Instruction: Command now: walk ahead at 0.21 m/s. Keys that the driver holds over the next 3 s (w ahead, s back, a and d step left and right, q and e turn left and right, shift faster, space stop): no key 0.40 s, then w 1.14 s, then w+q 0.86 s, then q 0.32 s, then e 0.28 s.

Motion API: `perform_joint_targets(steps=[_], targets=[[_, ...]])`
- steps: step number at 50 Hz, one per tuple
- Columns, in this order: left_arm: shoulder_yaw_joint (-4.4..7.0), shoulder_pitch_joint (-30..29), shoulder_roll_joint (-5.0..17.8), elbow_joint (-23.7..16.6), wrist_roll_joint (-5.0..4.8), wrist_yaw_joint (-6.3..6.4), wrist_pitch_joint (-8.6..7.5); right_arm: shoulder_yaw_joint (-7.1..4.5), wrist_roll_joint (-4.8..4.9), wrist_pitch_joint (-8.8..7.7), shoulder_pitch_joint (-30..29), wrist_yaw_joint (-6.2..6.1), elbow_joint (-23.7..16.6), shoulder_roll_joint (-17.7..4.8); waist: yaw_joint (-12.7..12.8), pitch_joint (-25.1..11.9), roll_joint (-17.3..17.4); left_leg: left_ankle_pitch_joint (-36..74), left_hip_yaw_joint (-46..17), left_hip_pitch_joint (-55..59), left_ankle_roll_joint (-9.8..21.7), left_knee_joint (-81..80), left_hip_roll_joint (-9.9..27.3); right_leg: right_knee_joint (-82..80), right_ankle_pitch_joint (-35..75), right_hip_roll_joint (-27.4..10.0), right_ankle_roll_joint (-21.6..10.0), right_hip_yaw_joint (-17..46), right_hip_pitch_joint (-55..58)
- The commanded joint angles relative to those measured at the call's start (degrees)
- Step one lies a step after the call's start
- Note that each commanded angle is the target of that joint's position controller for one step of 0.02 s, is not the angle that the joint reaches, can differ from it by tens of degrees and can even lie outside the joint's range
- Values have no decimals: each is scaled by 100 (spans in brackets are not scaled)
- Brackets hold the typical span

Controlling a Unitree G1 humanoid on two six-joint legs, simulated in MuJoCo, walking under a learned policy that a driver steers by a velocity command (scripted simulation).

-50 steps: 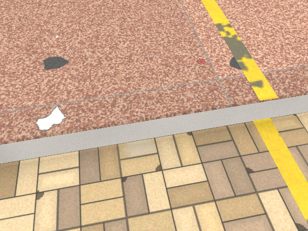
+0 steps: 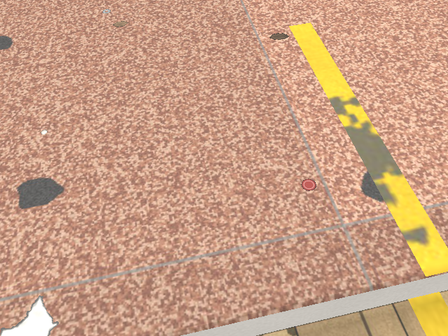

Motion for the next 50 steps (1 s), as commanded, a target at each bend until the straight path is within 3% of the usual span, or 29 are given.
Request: perform_joint_targets(steps=[1, 5, 7, 8, 9, 10, 11, 12, 14, 18, 19, 20, 21, 22, 23, 25, 28, 32, 35, 37, 38, 39, 40, 41, 43, 44, 46, 49, 50], targets=[[65, -120, 722, -147, -2, 51, -37, 52, 28, 60, 466, -48, 20, -74, -193, -605, -848, 460, 213, 730, -87, -958, -34, -148, 4704, -1230, -568, 303, 84], [38, 83, 697, 93, -30, 62, 49, 85, 71, 59, 297, -152, 70, -159, -43, -672, -836, 773, 259, 1146, 11, -1805, -88, 108, 4218, -1352, -514, 482, 302], [7, -116, 638, 122, -78, 83, 108, 106, 35, 4, 450, -184, 180, -132, -197, -592, -615, 1376, 212, 1735, 93, -2735, -57, 375, 3329, -1293, -313, 552, 126], [-7, -19, 606, 149, -51, 93, 126, 88, -4, -54, 523, -206, 220, -318, -178, -614, -310, 2468, -121, 2225, 129, -3158, 243, 516, 2458, -1117, -82, 579, -63], [-8, 254, 590, 139, 17, 103, 147, 29, -17, -105, 611, -220, 221, -690, 24, -721, 82, 4125, -607, 2683, 223, -2947, 824, 640, 1025, -837, 80, 515, -333], [-99, 1040, 177, 423, -33, 130, 228, 62, 95, -59, 398, -208, 243, -652, 370, -903, 673, 4902, -899, 2636, 687, -2760, 1222, 362, -630, -566, 168, 467, -181], [-105, 1013, 264, 584, 15, 204, 312, 93, 119, 0, 227, -173, 208, -445, 258, -710, 600, 4176, -1010, 2303, 690, -2892, 1146, 85, -933, -504, 210, 460, 51], [-59, 719, 466, 570, 24, 229, 352, 107, 113, 31, 105, -151, 172, -337, 180, -396, 396, 3358, -858, 2047, 514, -3024, 872, -27, -701, -518, 216, 520, 70], [-19, 322, 600, 546, 2, 212, 388, 133, 113, 49, 169, -199, 239, -273, 53, -347, 290, 2927, -654, 1999, 309, -3160, 573, -116, -67, -651, 223, 599, 285], [-74, 291, 407, 698, -14, 228, 397, 104, 155, 51, 314, -256, 405, -295, 20, -447, -54, 2942, -609, 2339, 285, -3199, 492, -219, 147, -746, 303, 581, 375], [82, -28, 848, 587, -121, 194, 469, -120, 299, 37, -506, -203, 104, -876, 95, -278, -132, 2974, -461, 2166, 404, -2900, 201, -6, 264, -506, 372, 346, 9], [85, 22, 804, 602, -74, 200, 500, -101, 267, 25, -493, -193, 75, -725, 79, -625, -216, 3053, -438, 2313, 498, -2856, 237, 34, 310, -530, 389, 347, 29], [-110, 415, 164, 783, 21, 226, 457, 135, 107, 42, 461, -234, 473, 2, -31, -946, -229, 2567, -559, 2556, 419, -3207, 530, -230, -194, -746, 318, 518, 395], [-128, 402, 72, 834, 30, 241, 452, 136, 103, 80, 492, -254, 588, 42, -8, -505, -148, 1905, -567, 2318, 336, -3302, 399, -306, -545, -669, 302, 513, 338], [-98, 299, 235, 826, 68, 251, 450, 77, 102, 103, 364, -261, 558, -180, -18, -266, -128, 1308, -573, 2138, 325, -3359, 319, -271, -792, -649, 268, 497, 245], [-63, 193, 416, 764, 91, 239, 427, 8, 98, 125, 189, -246, 485, -415, -19, -95, -88, 393, -653, 1903, 432, -3483, 261, -145, -1170, -592, 168, 442, 123], [-82, 354, 348, 769, 75, 183, 344, -47, 110, 101, 233, -171, 477, -398, 38, 113, -226, -587, -696, 1590, 617, -3428, 203, 11, -1531, -582, 5, 446, 61], [-19, 599, 495, 767, 44, 166, 220, -58, 83, -42, 134, -90, 338, -254, 127, 282, -678, -79, -294, 1047, 660, -2630, -98, -115, -993, -929, -238, 908, 406], [100, 814, 732, 831, 26, 175, 194, -40, 14, -182, 107, -75, 186, -123, 131, 344, -996, 405, 345, 350, 532, -1776, -367, 76, 861, -1498, -508, 1317, 1153], [95, 476, 618, 692, 33, 150, 198, -84, 76, -248, 864, -105, 368, -151, -254, 51, -548, 1012, 210, 1368, 678, -2087, -336, 1107, 2505, -1213, -395, 735, 705], [78, 100, 523, 488, 13, 122, 174, -185, 97, -286, 1586, -120, 568, -403, -584, -215, 7, 1857, -558, 2665, 941, -2410, -9, 2274, 2779, -762, -125, 276, -361], [50, -127, 374, 311, -34, 86, 158, -362, 53, -259, 2453, -152, 770, -944, -962, -546, 972, 2296, -2063, 3847, 1511, -3198, 1011, 4212, 625, -85, 180, -168, -1883], [77, -406, 361, 203, 55, 73, 187, -337, 23, -214, 2453, -124, 812, -906, -849, -500, 924, 2675, -2860, 3767, 1836, -3632, 1763, 5406, -2347, 69, 128, 242, -2685], [115, -480, 316, 164, 119, 34, 230, -292, 26, -185, 2063, -79, 705, -777, -568, -184, 260, 1804, -2503, 3244, 1831, -3620, 1748, 5947, -2347, -275, 35, 656, -2929], [152, -420, 251, 108, 43, -71, 202, -116, 19, -141, 1289, -57, 483, -278, -117, 255, -74, -122, -1891, 2260, 1348, -4122, 1309, 5402, -1571, -617, -16, 771, -2832], [158, -309, 205, 123, 79, -108, 228, -57, 20, -169, 1074, -87, 419, -177, 39, 371, 14, -313, -1624, 1924, 1164, -4339, 1085, 5137, -1160, -646, 68, 672, -2624], [137, -143, 84, 151, 154, -154, 310, -47, 23, -221, 1158, -131, 431, -291, 111, 313, 164, 446, -1215, 1744, 1165, -4366, 952, 4993, -861, -541, 230, 355, -2454], [114, -637, 43, -127, 121, -139, 346, -24, 16, -282, 1314, -163, 429, -377, 77, 388, 63, 1451, -792, 1757, 1180, -4338, 1001, 3901, -652, -671, 389, 283, -2507], [88, -672, -38, -170, 82, -104, 370, -23, -3, -276, 1314, -169, 410, -366, 85, 322, 316, 1509, -655, 1693, 1152, -4281, 953, 3633, -731, -639, 378, 178, -2241]])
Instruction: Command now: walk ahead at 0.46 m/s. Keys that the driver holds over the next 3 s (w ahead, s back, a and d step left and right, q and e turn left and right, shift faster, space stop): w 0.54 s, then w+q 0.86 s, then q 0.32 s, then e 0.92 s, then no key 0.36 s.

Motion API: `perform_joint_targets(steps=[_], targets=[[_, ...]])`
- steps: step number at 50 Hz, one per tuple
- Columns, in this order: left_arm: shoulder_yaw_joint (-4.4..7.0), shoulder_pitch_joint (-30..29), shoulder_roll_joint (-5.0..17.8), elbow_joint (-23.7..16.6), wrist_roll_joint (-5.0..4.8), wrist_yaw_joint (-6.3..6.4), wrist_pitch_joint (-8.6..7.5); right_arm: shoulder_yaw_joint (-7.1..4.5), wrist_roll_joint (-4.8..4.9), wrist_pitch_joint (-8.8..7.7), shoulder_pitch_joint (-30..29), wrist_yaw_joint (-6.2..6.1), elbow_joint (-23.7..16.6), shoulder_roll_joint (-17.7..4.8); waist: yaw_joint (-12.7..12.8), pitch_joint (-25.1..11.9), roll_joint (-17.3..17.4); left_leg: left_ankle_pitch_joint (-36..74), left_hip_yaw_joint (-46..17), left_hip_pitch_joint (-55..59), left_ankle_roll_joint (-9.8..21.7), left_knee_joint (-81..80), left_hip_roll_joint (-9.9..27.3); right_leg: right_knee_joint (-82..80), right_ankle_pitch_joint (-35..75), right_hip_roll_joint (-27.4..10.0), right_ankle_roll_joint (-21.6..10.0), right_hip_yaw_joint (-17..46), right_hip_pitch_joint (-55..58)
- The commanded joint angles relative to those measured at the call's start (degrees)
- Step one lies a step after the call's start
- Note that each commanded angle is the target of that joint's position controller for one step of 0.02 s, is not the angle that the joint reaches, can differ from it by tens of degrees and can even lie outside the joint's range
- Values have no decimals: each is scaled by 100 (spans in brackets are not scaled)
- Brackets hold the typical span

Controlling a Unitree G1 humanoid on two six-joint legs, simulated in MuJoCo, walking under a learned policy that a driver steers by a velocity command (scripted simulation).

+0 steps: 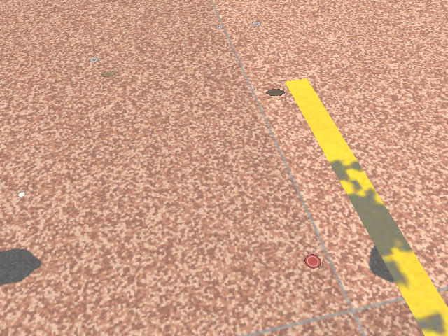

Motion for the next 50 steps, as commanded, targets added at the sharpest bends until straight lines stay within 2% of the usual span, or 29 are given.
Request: perform_joint_targets(steps=[1, 5, 7, 8, 9, 10, 11, 12, 14, 17, 20, 22, 26, 27, 30, 31, 32, 33, 34, 35, 36, 37, 38, 39, 40, 42, 45, 47, 50], targets=[[-37, 120, 33, -273, -47, 58, 38, -70, 1, -77, -153, -51, -340, -660, 257, 483, 770, 1717, -722, -1198, 872, -891, 1430, -774, 85, 43, 2, -261, 649], [128, 983, 292, -171, -92, 222, -2, -110, 40, -90, -505, 23, -525, -852, 768, 28, 671, 4405, -620, -1020, 881, 422, 1542, -1722, 379, 400, -352, -459, 1931], [281, 2596, 511, 351, -60, 279, -140, -146, 186, -64, -1099, 84, -694, -857, 1517, -310, 88, 4100, -73, -1482, 560, 3145, 743, -3618, 975, 539, -364, -514, 3338], [344, 2991, 928, 504, 26, 284, -180, -7, 162, -119, -1263, 126, -911, -210, 1360, -333, -1184, 131, 58, -2974, 246, 5650, -5, -4206, 703, -925, -588, 1619, 3865], [307, 2533, 1168, 427, 2, 211, -116, 10, 233, -82, -254, 142, -889, 175, 486, -564, -1414, -636, -906, -3926, 289, 7011, -289, -5052, -22, -1709, -1112, 3895, 3775], [304, 1815, 1047, 247, -77, 181, -25, -7, 113, -28, -205, 182, -961, -3, 228, 43, -1146, -460, -652, -4547, 269, 7592, 120, -5581, -3162, -2004, -1512, 4185, 2928], [192, 1280, 615, 129, -109, 122, -28, -73, -42, -1, -732, 201, -1140, -240, 133, 694, -577, -410, -367, -5054, 232, 8122, 368, -5580, -3545, -1824, -1449, 3613, 2345], [98, 1238, 379, 176, -69, 73, -67, -50, -79, 41, -976, 206, -1261, -100, 66, 751, -206, -426, -321, -5306, 228, 8506, 461, -5404, -3130, -1527, -1235, 2948, 2020], [-44, 1790, 62, 520, -2, 91, -179, 145, -23, 219, -1517, 143, -1697, 455, 85, 535, -313, -590, -187, -6098, 354, 10315, 484, -5150, -2240, -1240, -1125, 2157, 1692], [-180, 1985, 99, 726, 10, 34, -331, 394, 116, 295, -2211, 5, -2420, 794, -25, 568, -185, -771, -494, -7497, 502, 11605, 354, -5001, -1861, -1223, -985, 1689, 1499], [-287, 1883, 199, 737, -80, 46, -363, 529, 90, 325, -2925, -68, -3160, 696, -265, 690, 100, -658, -289, -7506, 365, 10455, 538, -5361, -1975, -946, -719, 1014, 883], [-350, 1985, 149, 747, -197, 273, -345, 585, 80, 394, -3353, 11, -3486, 640, -193, 654, 52, -284, 133, -6867, 179, 9084, 768, -5952, -1488, -819, -896, 897, 634], [-228, 2755, 458, 691, -305, 461, -297, 628, 115, 494, -3082, 109, -3303, 641, 252, -20, -181, -882, 898, -5577, 285, 6938, 831, -6315, 2294, -823, -1295, 288, 2816], [-212, 2627, 482, 596, -285, 446, -269, 649, 190, 476, -2824, 103, -3237, 690, 77, -260, -342, -1349, 1029, -4866, 412, 6160, 653, -5927, 4133, -775, -1241, -87, 3060], [-20, 2324, 945, 237, -184, 290, -187, 376, 183, 388, -1452, 104, -2759, 161, -570, -1518, -1235, -2077, 1090, -3118, 755, 5044, -194, -3431, 9711, -1268, -1128, -419, 4021], [66, 1977, 1067, 38, -228, 213, -247, 229, 54, 334, -615, 114, -2559, -152, -991, -2040, -1360, -1929, 46, -2072, 1024, 4430, 51, -2127, 9505, -1207, -966, -510, 3665], [110, 1825, 875, -417, -342, 0, -341, 37, 17, 398, -40, 48, -2243, -731, -1065, -2018, 40, -3775, -2942, -1060, 1524, 2638, 978, -322, 7606, -433, -686, -384, 1434], [275, 1520, 988, -1, 660, -668, -272, -34, -543, 473, 971, 340, -1984, -1377, -1614, -949, 1381, -3452, -6193, -1031, 1786, 176, 1263, 3295, 2143, 1195, -839, 1776, -1342], [226, 1624, 312, -273, 425, -749, -392, -158, -483, 375, 1391, 428, -1608, -1435, -1212, -332, 1264, -3952, -6107, -1098, 756, 111, 1524, 5069, 2439, 1454, -1150, 3307, -2716], [167, 1424, 325, -439, 158, -577, -490, -138, -332, 241, 512, 604, -1384, -1055, -615, 386, 312, -3345, -5343, -1799, 585, 307, 1509, 5568, 2806, 1344, -1205, 3136, -3250], [2, 1251, 156, -786, 162, -403, -546, -101, -156, 49, -206, 674, -1137, -679, -123, 337, -372, -2502, -4563, -2110, 732, 361, 1447, 5779, 2571, 1205, -1203, 2737, -3203], [-120, 1123, 23, -1030, 205, -333, -497, 25, -262, -83, -727, 693, -885, -269, 295, 213, -582, -2548, -3963, -2407, 660, 465, 1338, 5798, 2631, 1109, -1209, 2651, -3388], [-191, 1157, 107, -1077, 145, -251, -359, 162, -542, -146, -1153, 729, -737, 109, 674, 100, -706, -2251, -3317, -2873, 550, 513, 1195, 5577, 2931, 836, -1191, 2488, -3447], [-217, 1221, 218, -1072, 137, -191, -243, 240, -506, -225, -1465, 720, -726, 247, 856, 53, -493, -1908, -2800, -3175, 422, 479, 1045, 5403, 2925, 634, -1100, 2200, -3486], [-149, 1049, 438, -1203, 24, -164, -203, 210, -404, -345, -1867, 766, -905, 82, 1024, -19, -381, -1400, -1903, -3880, 262, 306, 803, 4585, 2639, 330, -939, 1614, -2666], [-140, 563, 515, -1561, 48, -135, -357, 225, -292, -593, -1491, 660, -973, -127, 925, -484, 328, -138, -823, -4203, -10, 236, 71, 3845, 2186, 190, -601, 630, -1532], [-149, -308, 554, -1708, 34, -73, -460, 126, -300, -715, 437, 393, -710, -570, -56, -509, 747, 1526, -1202, -1994, 137, 259, 305, 2244, 1639, 96, 267, 514, -2227], [-200, -971, 406, -1918, 31, -34, -343, 108, -226, -686, 1118, 463, -645, -492, -362, -398, 690, 2358, -1707, -337, 514, 296, 787, 850, 1621, -13, 504, 559, -2919], [-244, -1669, 156, -2177, 180, -154, -193, 86, -44, -565, 1140, 675, -672, -466, -405, -24, 733, 2339, -1973, -93, 954, -171, 1092, -1263, 2080, 11, 406, 373, -2215]])
Over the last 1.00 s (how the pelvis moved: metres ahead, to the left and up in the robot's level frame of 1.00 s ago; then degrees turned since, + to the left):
0.19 0.03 -0.01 0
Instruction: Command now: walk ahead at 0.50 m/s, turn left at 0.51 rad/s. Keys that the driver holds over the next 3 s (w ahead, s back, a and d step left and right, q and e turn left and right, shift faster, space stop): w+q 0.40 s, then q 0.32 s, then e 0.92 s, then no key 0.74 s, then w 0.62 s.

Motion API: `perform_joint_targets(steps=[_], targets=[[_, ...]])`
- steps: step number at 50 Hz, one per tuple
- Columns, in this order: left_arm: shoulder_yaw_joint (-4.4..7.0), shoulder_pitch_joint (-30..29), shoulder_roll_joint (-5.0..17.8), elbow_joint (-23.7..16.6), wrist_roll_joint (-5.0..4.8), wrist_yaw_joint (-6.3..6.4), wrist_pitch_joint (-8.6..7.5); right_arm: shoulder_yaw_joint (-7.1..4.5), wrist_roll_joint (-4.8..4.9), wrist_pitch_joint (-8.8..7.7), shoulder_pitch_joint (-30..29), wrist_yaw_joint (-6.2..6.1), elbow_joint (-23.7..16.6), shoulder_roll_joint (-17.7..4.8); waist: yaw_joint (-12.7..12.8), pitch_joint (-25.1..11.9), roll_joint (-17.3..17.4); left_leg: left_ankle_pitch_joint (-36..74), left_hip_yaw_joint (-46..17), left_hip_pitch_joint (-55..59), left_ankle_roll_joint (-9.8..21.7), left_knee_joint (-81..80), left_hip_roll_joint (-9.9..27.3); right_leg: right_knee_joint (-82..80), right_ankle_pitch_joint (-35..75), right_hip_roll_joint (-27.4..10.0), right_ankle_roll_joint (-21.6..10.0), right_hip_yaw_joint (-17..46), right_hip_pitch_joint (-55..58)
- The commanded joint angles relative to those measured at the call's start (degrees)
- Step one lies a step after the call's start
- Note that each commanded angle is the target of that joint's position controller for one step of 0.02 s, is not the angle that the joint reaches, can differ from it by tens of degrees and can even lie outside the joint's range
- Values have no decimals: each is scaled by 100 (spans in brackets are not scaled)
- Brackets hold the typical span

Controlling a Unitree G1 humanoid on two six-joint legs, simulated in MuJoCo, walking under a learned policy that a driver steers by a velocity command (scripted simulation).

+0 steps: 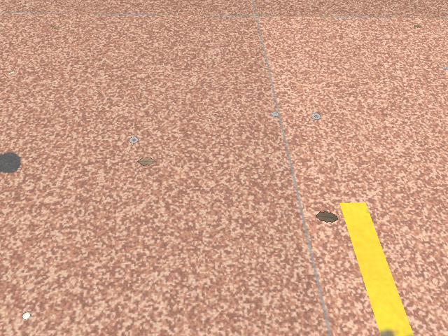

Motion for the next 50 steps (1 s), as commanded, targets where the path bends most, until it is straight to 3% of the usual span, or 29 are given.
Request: perform_joint_targets(steps=[1, 4, 7, 8, 9, 10, 11, 12, 13, 14, 15, 16, 17, 20, 23, 26, 28, 31, 32, 33, 34, 35, 36, 38, 40, 43, 45, 48, 50], targets=[[69, -1372, 112, -736, 58, -47, 30, -152, 176, 84, 635, 122, -46, -601, -77, 671, 695, 3092, -1319, 693, 676, -1031, 1324, -2073, 154, 107, 43, -262, 217], [143, -1949, 260, -921, -33, -82, 21, -283, 118, 182, 811, 120, 53, -862, -79, 831, 622, 3770, -1542, 1102, 608, -937, 1588, -3053, -99, 291, -150, -429, 735], [268, -1581, 530, -797, -160, 25, -48, -441, 22, 233, 302, 86, -45, -1135, 351, 532, 567, 5559, -1500, 1001, 376, -590, 1627, -3548, -61, 454, -495, -492, 2243], [370, -879, 718, -572, -264, 89, -108, -470, -3, 234, 143, 70, -106, -1161, 647, 131, 527, 6154, -1300, 774, 140, -147, 1444, -3476, 359, 423, -718, -521, 3395], [422, 356, 862, -225, -316, 177, -181, -368, -44, 208, 17, 53, -262, -826, 1032, -990, 186, 5799, -1128, 65, -159, 1013, 1086, -2838, 724, 18, -1223, -261, 5522], [431, 1425, 1052, -1, -162, 198, -245, -103, -181, 114, 1177, -30, -315, 75, 822, -2525, -1216, 3121, -910, -1991, -608, 2764, 155, -2606, 1920, -1354, -2695, 1508, 8648], [373, 2445, 725, 366, -43, 210, -216, -124, -13, 134, 605, 26, -358, -168, 1391, -2600, -1582, -956, -520, -3456, -832, 4733, -317, -3785, 373, -2195, -2971, 3384, 9120], [466, 2274, 751, 516, 54, 329, -262, -329, 166, 201, -307, 58, -558, -631, 1385, -934, -701, -339, -578, -4044, -512, 5634, 216, -4248, -994, -1998, -2092, 2888, 7500], [482, 1531, 737, 453, -39, 365, -268, -389, 170, 208, -684, -40, -575, -757, 1092, 126, -506, 152, -440, -4036, -361, 5515, 686, -4606, -1237, -1856, -1756, 2050, 5911], [345, 1043, 318, 409, -112, 370, -249, -364, 26, 252, -486, -126, -454, -635, 685, -61, -315, 584, -534, -3399, -242, 4982, 1008, -4896, -553, -1699, -1665, 1400, 5170], [247, 844, -68, 405, -99, 355, -240, -287, -106, 300, -689, -133, -496, -395, 562, -43, -281, 671, -503, -3049, -228, 4816, 1146, -5108, -35, -1563, -1638, 990, 4812], [400, 482, 460, 315, -299, 277, -348, -500, 842, 467, -1138, -408, -1005, -746, 477, 88, -168, 687, -225, -3097, -325, 5148, 1128, -5246, -245, -1356, -1316, 687, 4789], [408, 332, 461, 418, -381, 247, -394, -479, 870, 545, -1123, -524, -1067, -686, 315, 41, -219, 717, -273, -3217, -306, 5094, 1272, -5346, -301, -1310, -1227, 393, 4703], [452, 353, 497, 607, -279, 248, -373, -493, 635, 739, -1265, -599, -1318, -463, 137, 510, -266, 1012, -307, -3486, -418, 4607, 1442, -5548, 51, -1212, -1199, -372, 4022], [490, 209, 741, 593, -193, 349, -332, -491, 491, 742, -1628, -482, -1583, -504, 74, 675, -283, 2199, 123, -2783, -509, 2924, 1304, -5384, 1088, -760, -1087, -1332, 3400], [592, 643, 1160, 630, -320, 474, -277, -474, 442, 719, -2316, -313, -1835, -534, 435, 462, -213, 2825, 485, -2316, -498, 1509, 1064, -5120, 1750, -877, -1024, -1478, 4045], [659, 718, 1324, 627, -424, 512, -159, -514, 420, 763, -2490, -229, -2012, -693, 481, 380, -312, 2522, 509, -2516, -400, 1032, 1002, -4719, 2202, -1110, -945, -1454, 4907], [753, 695, 1475, 544, -522, 544, 14, -681, 369, 780, -2054, -161, -2099, -1087, 205, 59, -435, 1720, 826, -1802, -106, 548, 531, -3473, 3374, -1150, -737, -1494, 5400], [738, 671, 1402, 501, -530, 534, 66, -806, 381, 755, -1404, -190, -1940, -1322, -110, -201, -279, 2131, 858, -962, 60, -43, 297, -2489, 3064, -892, -548, -1613, 5252], [675, 908, 1227, 433, -380, 489, 63, -973, 350, 771, -925, -318, -1872, -1819, -243, -569, 397, 4215, 96, 410, 331, -76, 741, -1002, 1359, -521, -191, -1646, 4174], [459, 1376, 505, 231, -6, 397, 9, -1001, 270, 825, -1063, -436, -2008, -2321, 396, -1035, 1753, 7353, -1801, 2127, 1186, 745, 2091, 1086, -4036, 356, 170, -1404, 2023], [415, 1468, 788, 121, -222, 284, -103, -913, 221, 793, -1003, -383, -2271, -2174, 153, -2396, 1451, 6193, -3468, 2749, 2095, 74, 2820, 2235, -4415, 669, 190, -44, 1340], [487, 855, 1078, -2, -406, 253, -114, -855, 241, 807, -1260, -373, -2412, -1894, -23, -2039, 676, 5133, -2956, 2293, 1782, -240, 2489, 2271, -3760, 444, 109, 229, 1061], [476, 665, 1017, 86, -322, 370, 49, -646, 420, 844, -2007, -443, -2469, -1275, 339, -1028, -120, 3924, -1894, 734, 1126, -405, 2096, 1431, -2905, -84, 115, 121, 1144], [512, 813, 1013, 107, -302, 436, 261, -551, 265, 842, -2289, -447, -2441, -1096, 623, -726, 163, 3582, -1412, -653, 970, -672, 1860, 883, -2676, -190, 119, 12, 2098], [407, 989, 622, 209, -292, 462, 311, -507, 118, 765, -2325, -480, -2253, -995, 718, -702, 424, 3669, -648, -1223, 827, -787, 1597, -479, -2384, -177, 140, -96, 2903], [368, 863, 568, 249, -312, 452, 321, -516, 96, 769, -2266, -531, -2117, -1016, 597, -723, 606, 3028, -509, -1208, 771, -902, 1643, -1094, -2003, -170, 140, -121, 3226], [463, 529, 912, 126, -366, 442, 393, -566, 137, 844, -2306, -604, -2046, -1205, 434, -419, 740, 1340, -707, -1107, 731, -1101, 1851, -1426, -2026, -78, 88, -231, 3162], [492, 386, 951, 30, -359, 440, 427, -592, 200, 910, -2277, -668, -1993, -1272, 371, -185, 727, 861, -858, -922, 679, -1089, 1986, -1624, -2225, -2, -15, -333, 3015]])
Over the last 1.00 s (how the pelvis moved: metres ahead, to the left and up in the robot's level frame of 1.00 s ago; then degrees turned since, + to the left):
0.45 0.02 0.15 12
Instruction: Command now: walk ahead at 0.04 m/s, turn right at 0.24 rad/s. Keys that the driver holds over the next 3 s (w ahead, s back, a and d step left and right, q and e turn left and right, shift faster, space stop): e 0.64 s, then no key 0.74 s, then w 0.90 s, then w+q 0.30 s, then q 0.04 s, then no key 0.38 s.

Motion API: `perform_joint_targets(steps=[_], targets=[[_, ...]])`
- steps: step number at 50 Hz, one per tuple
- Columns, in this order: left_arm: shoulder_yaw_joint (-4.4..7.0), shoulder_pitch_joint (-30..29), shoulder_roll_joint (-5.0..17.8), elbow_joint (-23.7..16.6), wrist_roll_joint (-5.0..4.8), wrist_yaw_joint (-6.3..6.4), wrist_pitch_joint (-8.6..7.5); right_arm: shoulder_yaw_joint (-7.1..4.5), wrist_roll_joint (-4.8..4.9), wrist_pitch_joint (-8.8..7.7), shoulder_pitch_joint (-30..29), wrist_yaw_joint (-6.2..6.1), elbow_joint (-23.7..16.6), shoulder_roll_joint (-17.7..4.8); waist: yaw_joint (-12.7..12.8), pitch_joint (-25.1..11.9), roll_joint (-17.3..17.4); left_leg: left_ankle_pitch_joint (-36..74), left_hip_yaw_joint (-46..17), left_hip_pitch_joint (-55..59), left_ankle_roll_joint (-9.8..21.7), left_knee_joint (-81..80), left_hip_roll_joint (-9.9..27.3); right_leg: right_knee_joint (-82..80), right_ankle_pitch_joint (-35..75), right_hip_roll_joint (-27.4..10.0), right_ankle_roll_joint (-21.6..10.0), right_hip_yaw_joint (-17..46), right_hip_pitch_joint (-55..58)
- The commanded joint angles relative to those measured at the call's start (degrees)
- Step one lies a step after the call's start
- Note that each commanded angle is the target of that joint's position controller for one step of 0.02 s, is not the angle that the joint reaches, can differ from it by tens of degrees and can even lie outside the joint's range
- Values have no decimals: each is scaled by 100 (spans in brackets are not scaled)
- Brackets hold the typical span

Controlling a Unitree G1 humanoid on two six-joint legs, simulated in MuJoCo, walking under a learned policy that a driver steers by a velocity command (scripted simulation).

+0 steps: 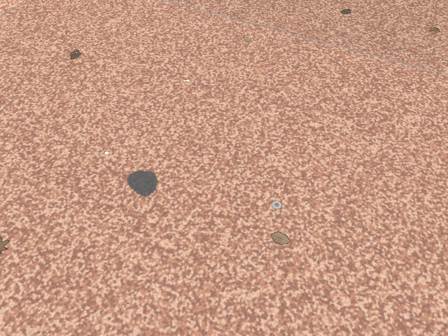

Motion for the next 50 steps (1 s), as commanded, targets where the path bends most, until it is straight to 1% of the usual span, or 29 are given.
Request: perform_joint_targets(steps=[1, 4, 5, 6, 7, 8, 9, 12, 14, 16, 19, 21, 22, 23, 24, 25, 26, 27, 29, 34, 38, 40, 41, 42, 43, 44, 45, 47, 50], targets=[[199, -40, 663, -395, 5, 2, -5, -315, 86, 15, -72, -136, -303, -1068, -45, -559, 828, -562, -1421, 539, 895, -1085, 1801, -277, -68, 149, -143, -270, 517], [213, 338, 599, -295, 87, -87, 4, -343, 253, 89, -12, -209, -210, -1010, 141, -429, 677, -314, -1027, 620, 456, -538, 1580, -1619, 773, 302, -499, -377, 1015], [274, 405, 891, -345, 163, -84, 3, -337, 250, 87, 46, -233, -230, -870, 45, -374, 89, -369, -583, 355, 84, 268, 1206, -2123, 1501, -203, -788, 446, 1164], [405, 320, 1339, -402, 85, -52, 16, -312, 144, 44, 59, -220, -371, -632, -210, -207, -1135, -921, 303, -401, -400, 1131, 301, -2474, 2088, -965, -1365, 1649, 1364], [418, 436, 1292, -468, 106, -58, -18, -312, 79, 5, -592, -209, -541, -705, 232, -48, -1512, -1687, 88, -1037, -497, 1711, -44, -2898, 2093, -1364, -1793, 2482, 1479], [398, 640, 1160, -495, 244, -38, -107, -375, 127, 0, -865, -191, -614, -811, 403, -159, -1329, -2357, -327, -1452, -519, 2720, 2, -2945, 2396, -1477, -1957, 2700, 1779], [416, 519, 1183, -549, 236, -11, -178, -415, 171, 30, -685, -177, -513, -801, 249, -265, -930, -2392, -527, -1619, -556, 3366, 58, -2778, 2817, -1334, -1878, 2449, 1926], [423, 33, 1043, -757, -14, 58, -158, -397, 146, 71, -492, -178, -460, -687, -15, -528, -463, -1776, -607, -1472, -693, 3042, 227, -2427, 3535, -837, -1444, 1738, 2027], [464, 120, 1048, -797, -44, 81, -48, -322, 178, 28, -606, -156, -533, -500, 59, -685, -549, -1509, -490, -1092, -745, 2282, 135, -2268, 3577, -601, -1351, 1576, 2062], [517, 193, 1127, -861, -57, 93, 31, -294, 234, -15, -642, -100, -585, -490, 131, -791, -742, -1409, -472, -621, -746, 1555, 47, -2216, 3392, -546, -1366, 1675, 1984], [541, 51, 1155, -1017, -99, 57, 88, -348, 293, -68, -313, -11, -556, -709, 18, -789, -965, -1038, -444, 92, -688, 420, -37, -2156, 2980, -466, -1336, 2056, 1774], [499, -29, 1003, -1144, -134, 68, 113, -436, 255, -100, 98, 23, -450, -899, -159, -793, -759, 21, -485, 1172, -494, -732, 224, -1835, 1894, -136, -976, 2024, 1198], [418, 168, 696, -1201, -37, 59, 114, -529, 141, -78, 334, -18, -490, -1262, -85, -1015, 181, 745, -1431, 2059, -85, -771, 1346, -785, 383, 298, -659, 1570, 326], [396, 270, 595, -1395, -32, 25, 35, -600, -52, -21, 283, -2, -493, -1662, 137, -747, 1969, 2043, -3048, 2139, 912, -949, 2615, 284, -1723, 1142, -324, 605, -1072], [540, 290, 1067, -1345, 27, -18, -39, -547, -92, -83, 285, -14, -603, -1411, 38, -819, 1708, 2211, -3313, 1918, 1477, -1007, 3009, 1731, -1865, 720, -92, 704, -1152], [645, 306, 1332, -1213, -51, -56, -24, -454, -46, -111, -28, -52, -681, -1096, 133, -661, 1126, 2039, -2611, 1724, 1284, -920, 2650, 2307, -1405, 624, -4, 692, -1184], [664, 397, 1289, -1069, -62, -44, 46, -422, 33, -113, -318, -68, -736, -977, 244, -504, 800, 1725, -1954, 1552, 948, -860, 2188, 2458, -1008, 540, 95, 606, -1152], [645, 366, 1199, -1061, -48, -30, 103, -408, 110, -103, -439, -90, -752, -943, 223, -418, 759, 1621, -1610, 1487, 791, -854, 1991, 2578, -663, 490, 178, 541, -1231], [537, 180, 888, -1187, -79, -78, 155, -392, 88, -55, -299, -148, -704, -979, 104, -331, 809, 1815, -1046, 1336, 780, -928, 1772, 2477, -249, 473, 290, 253, -1164], [298, -353, 509, -1579, -12, -185, 143, -467, 104, 50, 55, -191, -568, -1251, -203, -599, 1070, 1623, -648, 1570, 889, -888, 1912, 701, -281, 257, 267, -95, -501], [318, -100, 648, -1552, -18, -260, 126, -478, 257, 84, 105, -95, -483, -1403, -137, -632, 1226, 1424, -654, 1413, 831, -646, 2013, -729, -52, 465, -6, -423, 469], [340, 308, 632, -1396, 14, -276, 116, -394, 348, 94, 127, -71, -392, -1218, 87, -611, 1085, 1019, -466, 1054, 460, -181, 1811, -2211, 934, 657, -295, -542, 1482], [370, 405, 806, -1437, 55, -237, 107, -306, 269, 58, 411, -35, -275, -967, 49, -732, 599, 300, -189, 525, -5, 290, 1559, -2524, 1869, 298, -448, 29, 2306], [431, 479, 1300, -1603, 126, -139, 100, -133, -68, 4, 478, 47, -433, -517, -191, -981, -1093, -2159, 390, -658, -637, 1792, 981, -2394, 4100, -1262, -932, 1818, 3188], [354, 381, 1146, -1604, 283, -179, 11, -219, 45, 11, 130, -20, -538, -790, 80, -967, -1442, -3059, -155, -967, -833, 2483, 762, -2560, 4028, -1878, -1974, 2246, 2342], [310, 287, 976, -1597, 318, -225, -80, -315, 177, 65, -79, -75, -513, -1163, 195, -740, -1007, -2854, -358, -926, -879, 2952, 827, -2724, 3261, -1523, -2019, 1993, 2015], [269, 74, 863, -1525, 280, -236, -139, -349, 207, 121, -21, -89, -423, -1183, 69, -563, -858, -2516, -445, -940, -873, 3092, 853, -2742, 2742, -1178, -1749, 1622, 1864], [251, -296, 833, -1528, 157, -209, -160, -379, 141, 219, 219, -135, -222, -1134, -100, -417, -660, -1932, -493, -743, -914, 3144, 858, -2769, 2553, -876, -1478, 1236, 1527], [165, -416, 535, -1465, 165, -164, -159, -295, 177, 201, 466, -110, -72, -848, -212, -559, -625, -1454, -405, -223, -957, 2606, 805, -2697, 2718, -567, -1398, 780, 1424]])
Over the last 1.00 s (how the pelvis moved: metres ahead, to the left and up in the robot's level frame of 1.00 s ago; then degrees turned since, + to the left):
0.43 0.04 0.00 24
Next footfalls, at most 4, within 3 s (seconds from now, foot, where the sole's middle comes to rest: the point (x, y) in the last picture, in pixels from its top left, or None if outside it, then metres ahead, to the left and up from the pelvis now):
0.08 right None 0.04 -0.14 -0.77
0.44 left None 0.09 0.09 -0.77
0.82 right None -0.01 -0.16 -0.77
1.16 left None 0.08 0.07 -0.77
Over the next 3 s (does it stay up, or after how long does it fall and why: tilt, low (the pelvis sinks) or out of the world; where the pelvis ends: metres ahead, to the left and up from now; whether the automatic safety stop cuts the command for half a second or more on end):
stays up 0.62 -0.25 0.01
